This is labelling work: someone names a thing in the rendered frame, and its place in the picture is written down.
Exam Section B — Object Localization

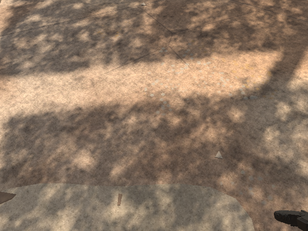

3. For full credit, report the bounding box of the robot right hand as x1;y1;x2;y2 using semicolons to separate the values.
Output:
273;210;308;231

